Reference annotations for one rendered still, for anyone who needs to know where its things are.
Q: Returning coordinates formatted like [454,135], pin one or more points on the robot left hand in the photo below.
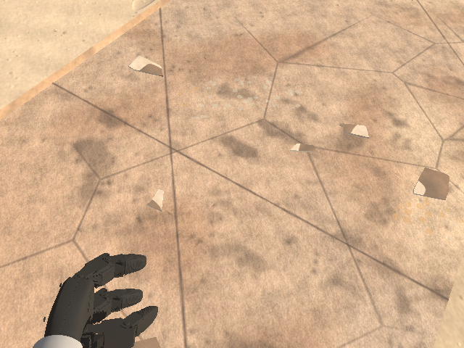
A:
[77,308]

